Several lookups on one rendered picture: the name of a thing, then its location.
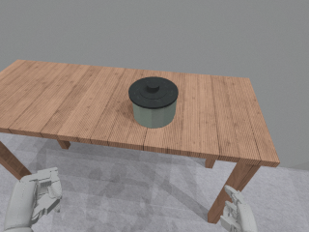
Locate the knob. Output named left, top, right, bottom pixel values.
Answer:
left=147, top=80, right=159, bottom=92

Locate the robot right hand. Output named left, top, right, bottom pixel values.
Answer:
left=220, top=185, right=259, bottom=232

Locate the pot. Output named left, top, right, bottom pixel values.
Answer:
left=132, top=100, right=177, bottom=129

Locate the robot left hand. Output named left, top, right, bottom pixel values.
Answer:
left=3, top=167, right=63, bottom=231

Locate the lid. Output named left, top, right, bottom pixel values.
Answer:
left=128, top=76, right=179, bottom=109

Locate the table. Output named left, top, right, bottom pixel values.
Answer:
left=0, top=59, right=280, bottom=224

